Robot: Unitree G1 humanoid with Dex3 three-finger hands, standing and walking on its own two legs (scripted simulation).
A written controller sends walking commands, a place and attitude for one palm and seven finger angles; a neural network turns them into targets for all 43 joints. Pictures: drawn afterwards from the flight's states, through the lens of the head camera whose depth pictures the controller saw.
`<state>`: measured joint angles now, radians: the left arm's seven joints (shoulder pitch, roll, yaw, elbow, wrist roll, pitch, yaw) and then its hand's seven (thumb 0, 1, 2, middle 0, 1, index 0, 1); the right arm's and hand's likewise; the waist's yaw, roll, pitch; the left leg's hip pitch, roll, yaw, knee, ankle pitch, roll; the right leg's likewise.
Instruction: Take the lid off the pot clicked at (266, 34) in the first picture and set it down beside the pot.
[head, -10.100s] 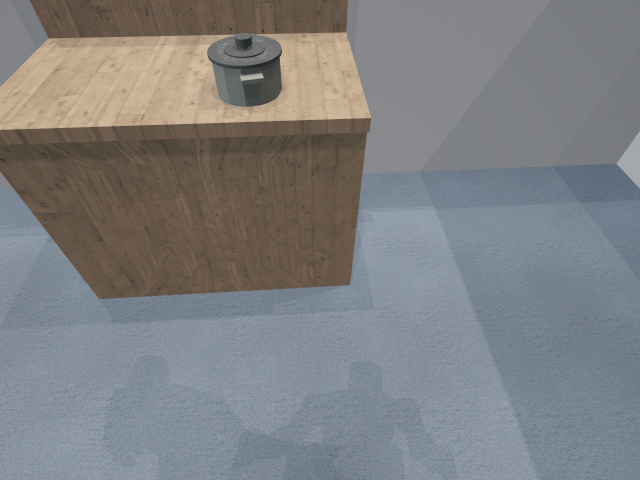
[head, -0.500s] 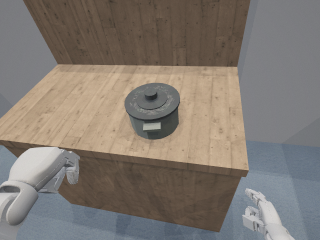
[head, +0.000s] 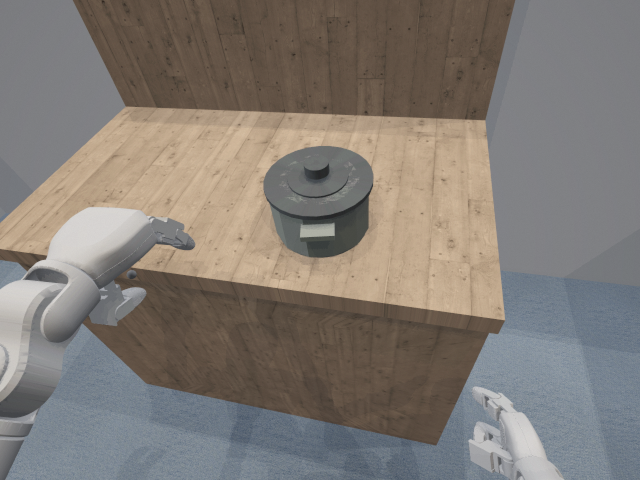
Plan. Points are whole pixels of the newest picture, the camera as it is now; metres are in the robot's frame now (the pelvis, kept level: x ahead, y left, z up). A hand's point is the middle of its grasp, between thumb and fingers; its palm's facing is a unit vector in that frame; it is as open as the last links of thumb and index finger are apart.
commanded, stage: reach forward and open the fingers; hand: left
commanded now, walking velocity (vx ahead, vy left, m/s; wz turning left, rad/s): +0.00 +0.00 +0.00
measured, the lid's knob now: (316, 167) +0.54 +0.08 +0.10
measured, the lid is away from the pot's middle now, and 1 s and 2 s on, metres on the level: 0.00 0.00 0.00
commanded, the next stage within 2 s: move the open hand above the knob in 0.18 s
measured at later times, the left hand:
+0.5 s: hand (165, 224) +0.34 +0.22 +0.17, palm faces -0.16 +0.00 -0.99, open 10.1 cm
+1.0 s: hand (225, 187) +0.41 +0.17 +0.17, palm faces -0.19 -0.01 -0.98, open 10.1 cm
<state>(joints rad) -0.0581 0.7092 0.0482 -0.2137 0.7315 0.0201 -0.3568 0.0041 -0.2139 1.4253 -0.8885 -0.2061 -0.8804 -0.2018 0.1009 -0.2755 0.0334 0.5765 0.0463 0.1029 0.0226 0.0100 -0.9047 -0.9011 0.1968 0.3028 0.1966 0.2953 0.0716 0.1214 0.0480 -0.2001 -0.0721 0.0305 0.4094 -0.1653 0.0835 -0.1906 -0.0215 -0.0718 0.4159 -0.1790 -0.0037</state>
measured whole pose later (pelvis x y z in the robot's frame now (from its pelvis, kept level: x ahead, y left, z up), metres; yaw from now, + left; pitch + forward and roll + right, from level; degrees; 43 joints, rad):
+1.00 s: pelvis +0.02 -0.01 +0.00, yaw +0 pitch +0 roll +0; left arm -0.61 0.58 -0.20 0.16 0.82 0.20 -0.47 0.00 -0.32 1.50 -0.86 -0.09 -0.85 -0.08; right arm 0.09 -0.29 0.04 0.58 0.07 0.15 0.04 0.01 -0.91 -0.90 0.19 0.30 0.19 0.29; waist 0.02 0.11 0.03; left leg -0.23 -0.07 0.02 0.41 -0.19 0.07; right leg -0.23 -0.02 -0.08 0.45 -0.23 -0.02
